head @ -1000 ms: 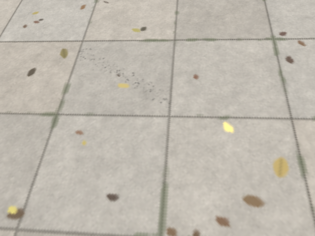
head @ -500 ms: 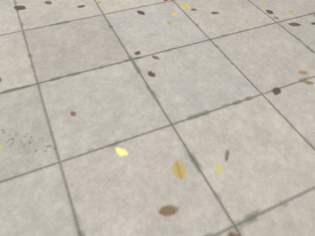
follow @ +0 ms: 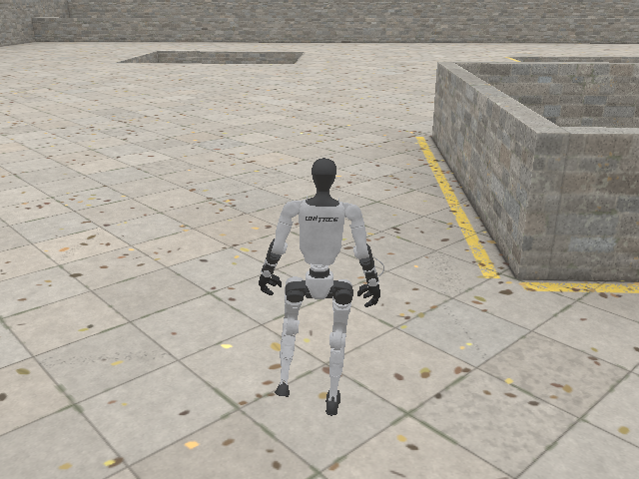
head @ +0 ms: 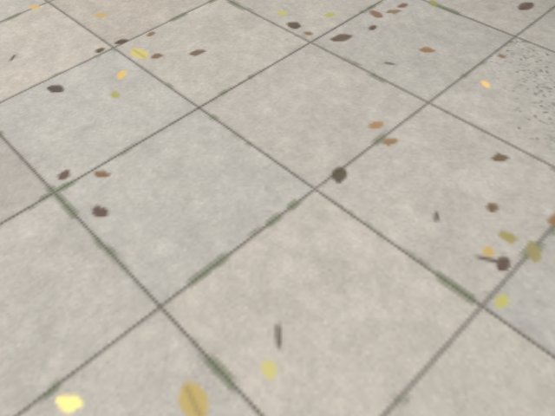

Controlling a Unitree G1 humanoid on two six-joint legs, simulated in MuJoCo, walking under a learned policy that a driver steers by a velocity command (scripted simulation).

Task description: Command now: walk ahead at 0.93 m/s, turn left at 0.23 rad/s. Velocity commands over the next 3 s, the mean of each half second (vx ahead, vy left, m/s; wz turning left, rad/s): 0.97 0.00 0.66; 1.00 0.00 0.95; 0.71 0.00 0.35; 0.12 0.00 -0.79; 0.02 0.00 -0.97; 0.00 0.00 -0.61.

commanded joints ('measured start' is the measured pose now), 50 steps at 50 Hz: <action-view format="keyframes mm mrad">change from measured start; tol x32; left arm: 1 46 118 32 -16 -12 -49 9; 30 -425 33 -58 -215 -11 -28 0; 36 312 281 58 -38 21 -56 69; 50 80 112 36 108 -4 -97 16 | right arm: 1 13 -85 -22 -19 10 19 27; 10 -222 -34 27 -88 16 15 40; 15 461 -223 -65 106 22 35 -6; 50 -392 -59 29 -279 -14 36 58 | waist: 1 12 -132 57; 15 -386 -31 -142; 17 -50 246 -98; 20 24 -155 83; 35 211 14 -264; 37 72 -530 -468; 40 75 -69 -102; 50 9 -80 138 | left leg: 1 -216 2 -28 5 133 -8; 13 253 -214 273 -500 182 160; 17 757 33 -569 -777 95 473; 19 555 126 -775 -1117 -403 419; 24 58 -80 -400 -1168 -36 320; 34 372 -118 -333 -639 801 112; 37 -214 -249 -105 162 -259 86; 50 -251 -12 119 -286 236 75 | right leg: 1 118 -234 189 -387 253 68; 13 341 -239 -148 -7 1694 114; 14 227 -244 -116 297 1624 100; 16 -369 94 -44 1129 -77 59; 17 -635 91 179 1235 -132 91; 34 182 6 139 -71 277 83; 36 645 -341 442 -29 -163 60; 37 708 -548 1078 -302 -402 -55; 50 110 -245 -73 -484 479 41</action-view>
